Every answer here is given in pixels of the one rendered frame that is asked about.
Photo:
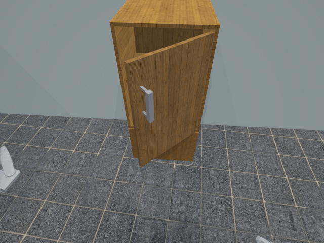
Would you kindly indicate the robot left hand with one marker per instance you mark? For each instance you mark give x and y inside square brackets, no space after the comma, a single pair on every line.
[8,174]

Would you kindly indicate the cupboard door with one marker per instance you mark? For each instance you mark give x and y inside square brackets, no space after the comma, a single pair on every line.
[176,74]

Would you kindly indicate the handle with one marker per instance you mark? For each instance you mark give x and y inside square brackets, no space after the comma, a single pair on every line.
[149,114]

